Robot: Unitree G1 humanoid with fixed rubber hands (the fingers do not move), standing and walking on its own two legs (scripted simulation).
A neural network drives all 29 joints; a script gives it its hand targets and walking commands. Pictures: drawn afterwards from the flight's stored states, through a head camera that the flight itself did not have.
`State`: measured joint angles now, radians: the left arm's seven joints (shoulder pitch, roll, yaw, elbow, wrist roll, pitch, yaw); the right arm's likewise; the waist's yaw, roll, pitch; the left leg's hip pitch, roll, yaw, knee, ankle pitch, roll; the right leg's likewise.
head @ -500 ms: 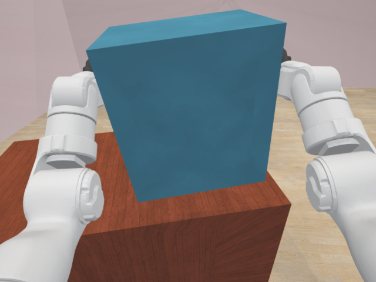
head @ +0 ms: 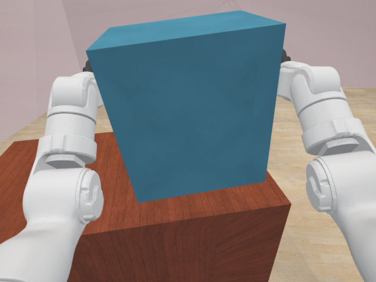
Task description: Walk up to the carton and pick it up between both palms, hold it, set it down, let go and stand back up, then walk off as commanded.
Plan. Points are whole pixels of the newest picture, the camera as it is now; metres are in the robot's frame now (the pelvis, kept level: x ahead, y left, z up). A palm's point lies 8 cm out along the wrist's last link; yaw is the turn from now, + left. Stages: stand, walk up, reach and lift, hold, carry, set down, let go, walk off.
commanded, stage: hold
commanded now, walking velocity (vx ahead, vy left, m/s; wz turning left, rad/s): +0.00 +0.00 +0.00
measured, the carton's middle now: (189, 106) +0.36 +0.00 +0.29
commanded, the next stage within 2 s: none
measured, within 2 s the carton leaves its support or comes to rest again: neither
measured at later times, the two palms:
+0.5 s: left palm (93, 85) +0.37 +0.18 +0.34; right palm (278, 75) +0.36 -0.18 +0.35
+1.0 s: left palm (93, 86) +0.37 +0.18 +0.34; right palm (278, 75) +0.36 -0.18 +0.35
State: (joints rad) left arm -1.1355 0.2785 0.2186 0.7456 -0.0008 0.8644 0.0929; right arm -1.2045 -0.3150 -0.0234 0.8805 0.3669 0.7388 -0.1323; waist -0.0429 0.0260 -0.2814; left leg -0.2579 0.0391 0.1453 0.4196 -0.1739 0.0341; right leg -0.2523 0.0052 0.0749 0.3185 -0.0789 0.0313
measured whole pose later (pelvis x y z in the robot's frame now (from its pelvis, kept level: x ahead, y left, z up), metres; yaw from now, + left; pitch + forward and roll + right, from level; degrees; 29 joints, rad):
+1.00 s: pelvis +0.00 +0.00 +0.00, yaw +0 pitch +1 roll -1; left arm -1.14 0.28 0.22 0.75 0.00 0.87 0.09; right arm -1.20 -0.32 -0.02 0.88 0.37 0.74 -0.13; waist -0.04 0.03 -0.28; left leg -0.26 0.04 0.14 0.42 -0.17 0.03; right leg -0.25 0.01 0.07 0.32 -0.08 0.03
